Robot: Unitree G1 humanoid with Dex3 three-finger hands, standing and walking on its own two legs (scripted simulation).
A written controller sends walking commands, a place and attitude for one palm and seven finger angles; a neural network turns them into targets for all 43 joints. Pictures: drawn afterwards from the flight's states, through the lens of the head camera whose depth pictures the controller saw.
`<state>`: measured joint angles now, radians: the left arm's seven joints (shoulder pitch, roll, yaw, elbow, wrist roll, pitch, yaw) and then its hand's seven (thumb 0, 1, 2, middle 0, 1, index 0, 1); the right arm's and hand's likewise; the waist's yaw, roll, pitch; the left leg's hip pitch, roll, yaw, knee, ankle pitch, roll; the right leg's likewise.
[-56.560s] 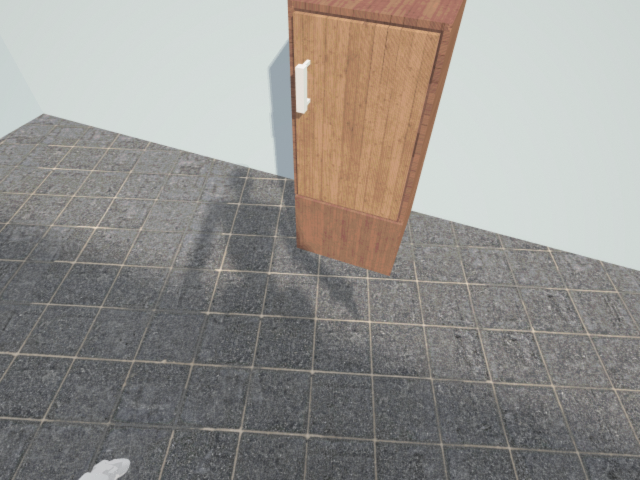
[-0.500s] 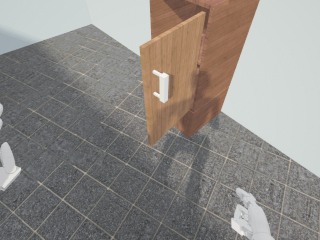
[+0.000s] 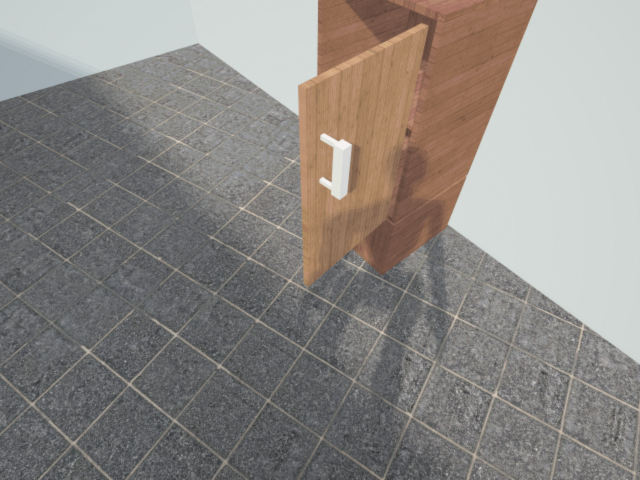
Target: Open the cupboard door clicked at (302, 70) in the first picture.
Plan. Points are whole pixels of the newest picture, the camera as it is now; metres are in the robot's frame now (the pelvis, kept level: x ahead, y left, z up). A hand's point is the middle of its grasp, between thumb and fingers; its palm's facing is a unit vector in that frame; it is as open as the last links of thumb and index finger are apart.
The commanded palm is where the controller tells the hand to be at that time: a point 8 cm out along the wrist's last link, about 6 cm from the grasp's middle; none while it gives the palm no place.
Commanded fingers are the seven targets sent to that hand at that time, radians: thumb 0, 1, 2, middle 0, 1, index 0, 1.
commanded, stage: let the arm hang, fingers relaxed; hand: left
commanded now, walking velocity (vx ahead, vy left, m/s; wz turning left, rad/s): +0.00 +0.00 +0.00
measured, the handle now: (332, 166) +0.67 +0.01 -0.02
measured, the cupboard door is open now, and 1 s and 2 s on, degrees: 97 97 97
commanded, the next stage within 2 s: look to check the result in 0.62 s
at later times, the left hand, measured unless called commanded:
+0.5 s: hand out of the picture +0.00 +0.17 -0.17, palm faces +0.02 -0.99 -0.17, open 7.3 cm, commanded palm none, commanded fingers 0.00 0.90 0.90 -0.20 -0.30 -0.20 -0.30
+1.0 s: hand out of the picture +0.01 +0.17 -0.17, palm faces +0.02 -0.98 -0.19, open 7.4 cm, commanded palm none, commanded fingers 0.00 0.90 0.90 -0.20 -0.30 -0.20 -0.30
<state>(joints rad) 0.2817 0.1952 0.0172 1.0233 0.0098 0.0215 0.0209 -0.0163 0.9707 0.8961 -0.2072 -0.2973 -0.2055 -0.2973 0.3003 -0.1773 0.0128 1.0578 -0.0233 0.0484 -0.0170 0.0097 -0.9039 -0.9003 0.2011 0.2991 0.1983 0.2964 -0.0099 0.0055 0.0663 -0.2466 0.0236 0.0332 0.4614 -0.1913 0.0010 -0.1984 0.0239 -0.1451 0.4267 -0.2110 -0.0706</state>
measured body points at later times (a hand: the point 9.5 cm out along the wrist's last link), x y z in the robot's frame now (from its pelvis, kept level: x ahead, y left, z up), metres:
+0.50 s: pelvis +0.01 +0.01 +0.00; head +0.01 +0.00 +0.45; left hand +0.00 +0.22 -0.16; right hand -0.03 -0.19 -0.16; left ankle +0.04 +0.12 -0.74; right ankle +0.02 -0.07 -0.74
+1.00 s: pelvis +0.02 +0.01 +0.00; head +0.03 +0.00 +0.45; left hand +0.01 +0.22 -0.15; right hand +0.00 -0.20 -0.17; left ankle +0.04 +0.12 -0.74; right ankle +0.02 -0.07 -0.74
